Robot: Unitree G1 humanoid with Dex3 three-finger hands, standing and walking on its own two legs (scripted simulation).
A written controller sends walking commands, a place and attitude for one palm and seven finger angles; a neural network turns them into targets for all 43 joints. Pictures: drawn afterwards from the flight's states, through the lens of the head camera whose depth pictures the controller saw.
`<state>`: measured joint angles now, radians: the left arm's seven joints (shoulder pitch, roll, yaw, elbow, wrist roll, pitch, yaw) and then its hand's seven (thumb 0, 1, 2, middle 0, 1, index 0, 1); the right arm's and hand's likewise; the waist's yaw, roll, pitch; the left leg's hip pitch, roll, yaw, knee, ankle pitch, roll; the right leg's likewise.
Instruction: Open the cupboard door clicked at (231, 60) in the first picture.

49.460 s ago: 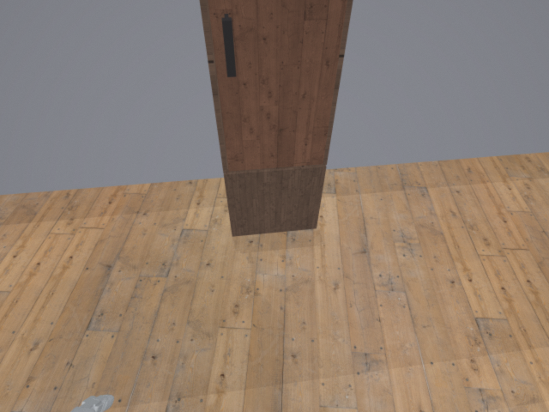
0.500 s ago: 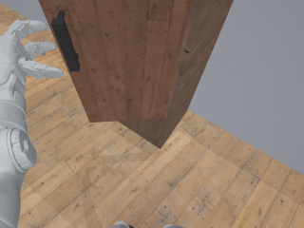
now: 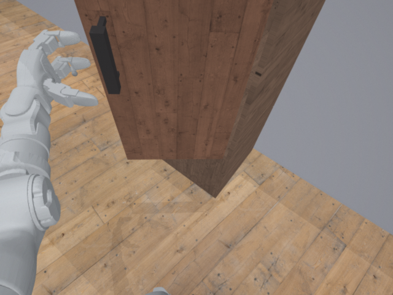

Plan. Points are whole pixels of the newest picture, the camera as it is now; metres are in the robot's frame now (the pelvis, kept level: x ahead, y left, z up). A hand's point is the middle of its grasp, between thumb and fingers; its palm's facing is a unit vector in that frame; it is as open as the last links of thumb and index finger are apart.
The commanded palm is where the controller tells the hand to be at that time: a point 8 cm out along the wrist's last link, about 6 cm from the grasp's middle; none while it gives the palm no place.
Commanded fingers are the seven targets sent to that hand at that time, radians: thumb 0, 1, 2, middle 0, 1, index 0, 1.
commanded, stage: move the hooked fingers beside the handle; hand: left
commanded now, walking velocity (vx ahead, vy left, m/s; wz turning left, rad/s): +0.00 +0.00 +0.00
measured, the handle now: (108, 57) +0.57 +0.16 +0.14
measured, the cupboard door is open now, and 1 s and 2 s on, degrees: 40 40 40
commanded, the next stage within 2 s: slide the fingers in behind the handle in 0.36 s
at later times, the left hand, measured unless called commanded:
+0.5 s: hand (79, 74) +0.51 +0.21 +0.14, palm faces +0.01 -1.00 +0.03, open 14.0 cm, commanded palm +0.50 +0.25 +0.14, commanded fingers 0.00 -0.50 0.30 -0.30 -1.20 -0.30 -1.20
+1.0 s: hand (86, 73) +0.52 +0.20 +0.14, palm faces +0.04 -1.00 +0.02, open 14.1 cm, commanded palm +0.50 +0.22 +0.14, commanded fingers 0.00 -0.50 0.30 -0.30 -1.20 -0.30 -1.20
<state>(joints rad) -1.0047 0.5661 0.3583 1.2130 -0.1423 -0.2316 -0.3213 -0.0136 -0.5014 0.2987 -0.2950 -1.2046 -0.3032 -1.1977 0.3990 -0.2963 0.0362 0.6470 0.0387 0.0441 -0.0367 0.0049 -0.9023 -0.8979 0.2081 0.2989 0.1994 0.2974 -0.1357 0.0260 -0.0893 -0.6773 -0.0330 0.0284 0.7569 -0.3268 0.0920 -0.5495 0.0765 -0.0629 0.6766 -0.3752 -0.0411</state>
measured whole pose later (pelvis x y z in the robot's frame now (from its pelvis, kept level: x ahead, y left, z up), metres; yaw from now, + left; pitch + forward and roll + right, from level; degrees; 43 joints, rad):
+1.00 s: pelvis +0.00 +0.00 +0.00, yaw +0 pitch +16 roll -3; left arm -1.04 0.55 0.32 1.22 -0.14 -0.23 -0.23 -0.01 -0.50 0.30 -0.30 -1.20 -0.26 -1.21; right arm 0.44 -0.29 0.03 0.66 0.03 0.03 -0.02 0.00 -0.90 -0.90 0.21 0.30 0.20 0.30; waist -0.14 0.03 -0.09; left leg -0.73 -0.03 0.02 0.79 -0.34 0.09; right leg -0.60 0.08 -0.07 0.70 -0.39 -0.05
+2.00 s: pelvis -0.01 -0.03 +0.00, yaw +0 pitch +14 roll -2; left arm -1.04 0.48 0.30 1.24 -0.12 -0.25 -0.17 -0.01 -0.50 0.30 -0.28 -1.20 -0.29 -1.20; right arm 0.43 -0.30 0.03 0.67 0.03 0.00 -0.01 0.01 -0.90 -0.90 0.21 0.30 0.20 0.30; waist -0.15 0.03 -0.08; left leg -0.69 -0.02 0.01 0.76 -0.32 0.06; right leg -0.58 0.09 -0.07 0.70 -0.38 -0.08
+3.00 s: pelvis -0.01 -0.01 +0.00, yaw +0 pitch +14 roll -3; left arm -1.04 0.45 0.30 1.25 -0.10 -0.27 -0.12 0.01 0.69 0.80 -0.32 -1.33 -0.35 -1.32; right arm 0.44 -0.29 0.03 0.67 0.02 0.00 -0.01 0.01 -0.90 -0.90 0.21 0.30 0.20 0.30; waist -0.16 0.04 -0.08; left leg -0.70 -0.03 0.03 0.78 -0.32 0.08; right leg -0.58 0.08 -0.06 0.72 -0.38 -0.05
